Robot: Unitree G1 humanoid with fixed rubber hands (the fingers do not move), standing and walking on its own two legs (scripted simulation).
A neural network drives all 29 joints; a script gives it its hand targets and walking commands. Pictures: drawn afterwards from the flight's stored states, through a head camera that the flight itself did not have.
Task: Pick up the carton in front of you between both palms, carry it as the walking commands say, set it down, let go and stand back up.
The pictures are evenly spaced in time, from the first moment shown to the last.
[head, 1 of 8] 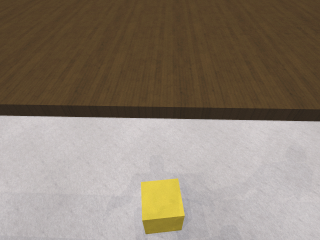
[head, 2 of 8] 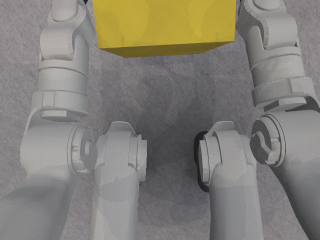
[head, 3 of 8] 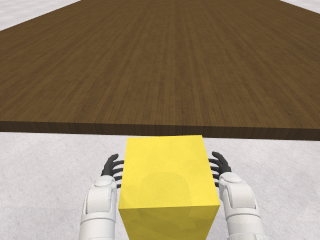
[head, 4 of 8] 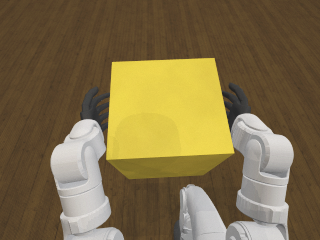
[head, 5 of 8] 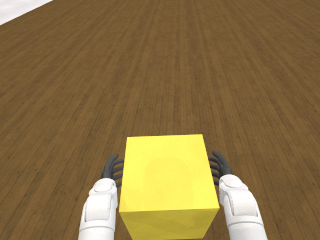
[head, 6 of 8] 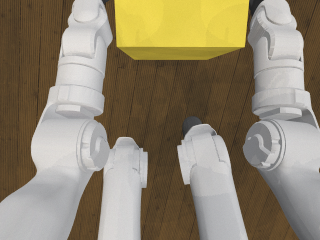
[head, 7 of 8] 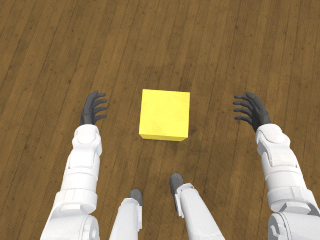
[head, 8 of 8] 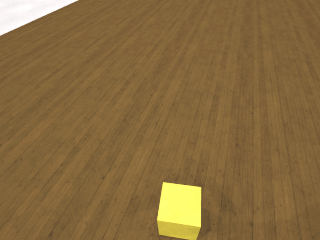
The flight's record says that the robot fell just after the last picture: no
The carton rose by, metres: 0.91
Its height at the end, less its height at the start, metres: +0.14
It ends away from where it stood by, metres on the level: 2.36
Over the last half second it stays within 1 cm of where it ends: yes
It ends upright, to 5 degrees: yes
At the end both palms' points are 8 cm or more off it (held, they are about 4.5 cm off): yes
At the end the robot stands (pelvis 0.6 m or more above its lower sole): yes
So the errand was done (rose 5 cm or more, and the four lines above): yes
